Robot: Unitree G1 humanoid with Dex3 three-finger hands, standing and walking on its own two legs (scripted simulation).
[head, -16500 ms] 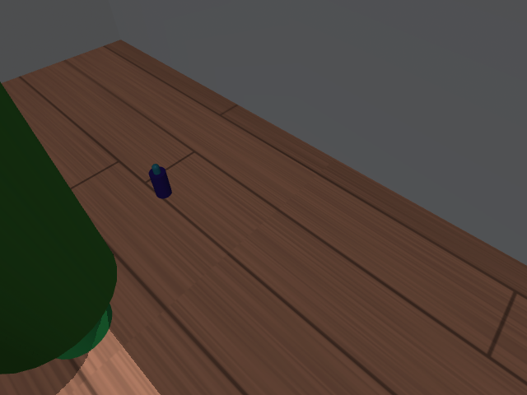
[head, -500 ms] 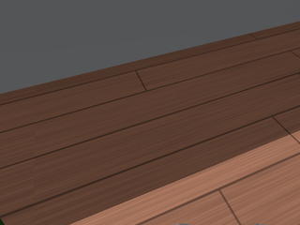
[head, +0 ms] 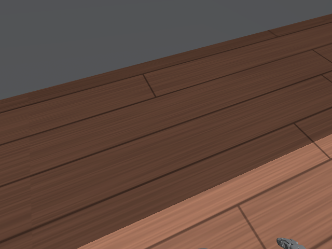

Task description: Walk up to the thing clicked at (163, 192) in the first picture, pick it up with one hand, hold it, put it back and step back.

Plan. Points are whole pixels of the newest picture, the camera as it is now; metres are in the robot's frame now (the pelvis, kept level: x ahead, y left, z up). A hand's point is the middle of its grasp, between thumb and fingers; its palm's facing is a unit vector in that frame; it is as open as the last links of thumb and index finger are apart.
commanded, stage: walk up
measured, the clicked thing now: out of the picture +0.50 +1.33 -0.67
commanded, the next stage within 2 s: stand in 0.60 s
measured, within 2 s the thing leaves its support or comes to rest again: neither
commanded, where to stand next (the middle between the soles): +0.06 +0.01 m, yaw +4 degrees
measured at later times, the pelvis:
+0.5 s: pelvis +0.01 +0.01 +0.00, yaw -2 degrees
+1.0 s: pelvis +0.01 +0.02 +0.02, yaw +0 degrees
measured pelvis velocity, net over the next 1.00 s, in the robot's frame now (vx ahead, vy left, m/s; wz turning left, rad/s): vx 0.01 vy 0.02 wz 0.00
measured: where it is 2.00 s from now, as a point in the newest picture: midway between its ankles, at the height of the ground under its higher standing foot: outside the picture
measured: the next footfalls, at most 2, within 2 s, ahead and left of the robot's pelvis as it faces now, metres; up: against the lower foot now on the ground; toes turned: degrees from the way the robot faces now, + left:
none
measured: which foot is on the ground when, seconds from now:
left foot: down 0.00-1.00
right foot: down 0.00-1.00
